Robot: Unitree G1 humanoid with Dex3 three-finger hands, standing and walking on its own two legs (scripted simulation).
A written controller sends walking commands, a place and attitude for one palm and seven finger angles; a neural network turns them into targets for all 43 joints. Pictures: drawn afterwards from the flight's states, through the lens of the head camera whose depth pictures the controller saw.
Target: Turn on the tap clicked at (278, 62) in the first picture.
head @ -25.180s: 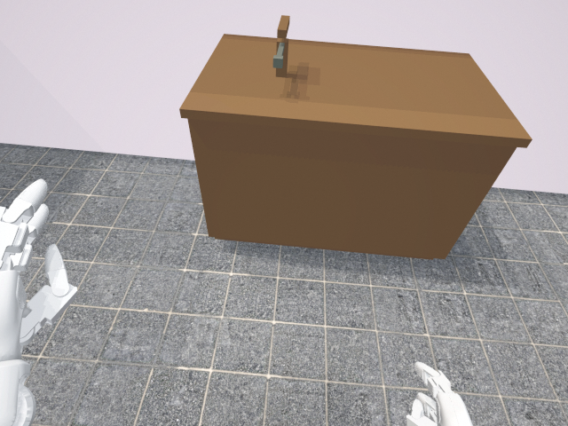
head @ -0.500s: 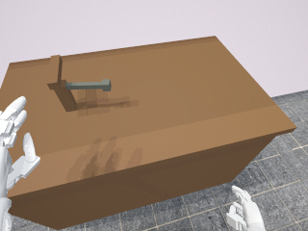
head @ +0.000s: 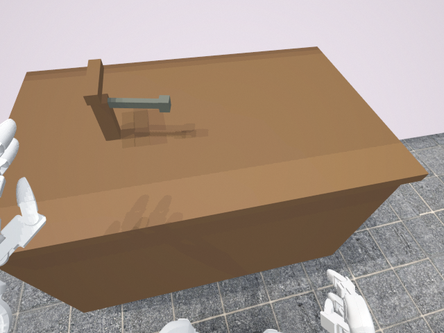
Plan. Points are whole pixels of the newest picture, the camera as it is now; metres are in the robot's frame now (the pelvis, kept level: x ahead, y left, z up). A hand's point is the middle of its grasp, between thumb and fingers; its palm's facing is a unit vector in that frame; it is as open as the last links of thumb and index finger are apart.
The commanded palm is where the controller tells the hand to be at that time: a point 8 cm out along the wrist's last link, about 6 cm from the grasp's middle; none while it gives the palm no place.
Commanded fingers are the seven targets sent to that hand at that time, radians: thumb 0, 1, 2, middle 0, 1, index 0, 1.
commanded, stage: step back with the hand held close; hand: left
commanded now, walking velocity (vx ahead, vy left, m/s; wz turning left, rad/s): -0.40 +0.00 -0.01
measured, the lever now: (164, 103) +0.57 +0.18 +0.07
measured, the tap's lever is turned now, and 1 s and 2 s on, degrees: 78 78 78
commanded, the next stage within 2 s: stop stepping back and stand still in 0.68 s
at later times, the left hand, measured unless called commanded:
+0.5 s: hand (36, 254) +0.17 +0.22 +0.19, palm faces +0.37 -0.84 -0.39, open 7.4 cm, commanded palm +0.11 +0.28 +0.19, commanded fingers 0.00 0.90 0.90 -0.20 -0.30 -0.20 -0.30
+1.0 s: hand out of the picture +0.05 +0.19 +0.17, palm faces +0.33 -0.84 -0.43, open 7.4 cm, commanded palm +0.00 +0.23 +0.19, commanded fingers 0.00 0.90 0.90 -0.20 -0.30 -0.20 -0.30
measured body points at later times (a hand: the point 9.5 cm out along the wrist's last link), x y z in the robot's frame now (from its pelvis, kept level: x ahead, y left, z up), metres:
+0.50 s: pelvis -0.04 -0.01 +0.01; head +0.00 +0.01 +0.45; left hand +0.14 +0.26 +0.21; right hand +0.15 -0.23 -0.07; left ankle -0.03 +0.12 -0.70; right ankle +0.03 -0.13 -0.72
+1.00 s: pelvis -0.16 -0.04 +0.01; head -0.15 -0.04 +0.46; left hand +0.03 +0.23 +0.19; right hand -0.02 -0.30 -0.07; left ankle -0.20 +0.09 -0.68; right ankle -0.07 -0.14 -0.72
